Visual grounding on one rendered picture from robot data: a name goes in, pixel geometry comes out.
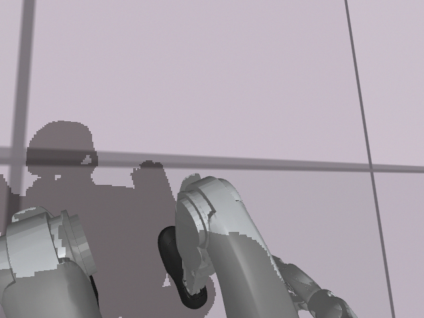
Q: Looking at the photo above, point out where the right robot foot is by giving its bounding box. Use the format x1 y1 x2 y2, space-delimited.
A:
158 226 207 309

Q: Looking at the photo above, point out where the right robot hand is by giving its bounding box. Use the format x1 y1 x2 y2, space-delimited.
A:
272 255 321 313

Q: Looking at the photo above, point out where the right robot arm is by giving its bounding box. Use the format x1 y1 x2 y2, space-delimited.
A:
307 290 358 318

